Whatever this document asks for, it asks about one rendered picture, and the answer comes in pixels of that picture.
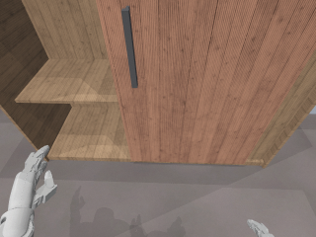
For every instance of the left robot hand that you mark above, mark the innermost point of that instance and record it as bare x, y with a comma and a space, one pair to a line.
24, 187

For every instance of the wardrobe door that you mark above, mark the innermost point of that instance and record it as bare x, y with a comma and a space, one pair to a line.
211, 74
296, 97

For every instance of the handle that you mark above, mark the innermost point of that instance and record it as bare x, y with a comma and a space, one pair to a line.
127, 29

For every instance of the left robot forearm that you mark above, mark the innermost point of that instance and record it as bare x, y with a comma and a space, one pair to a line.
18, 222

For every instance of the right robot hand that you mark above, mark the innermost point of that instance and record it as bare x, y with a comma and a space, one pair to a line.
260, 229

